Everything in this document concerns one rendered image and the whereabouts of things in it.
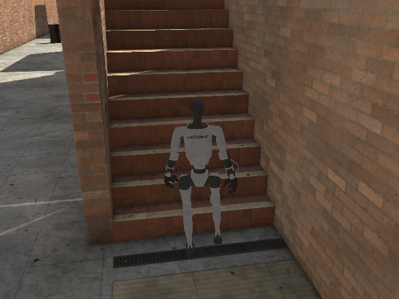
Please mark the stairs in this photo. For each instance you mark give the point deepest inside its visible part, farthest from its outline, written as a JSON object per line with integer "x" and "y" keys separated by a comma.
{"x": 161, "y": 54}

